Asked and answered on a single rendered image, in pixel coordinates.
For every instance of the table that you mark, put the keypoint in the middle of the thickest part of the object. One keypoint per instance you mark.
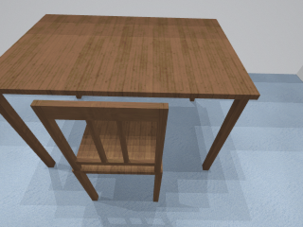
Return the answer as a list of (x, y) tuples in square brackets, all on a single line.
[(126, 56)]

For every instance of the chair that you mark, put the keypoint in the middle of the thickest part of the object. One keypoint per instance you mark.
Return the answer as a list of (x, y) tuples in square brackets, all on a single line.
[(124, 138)]

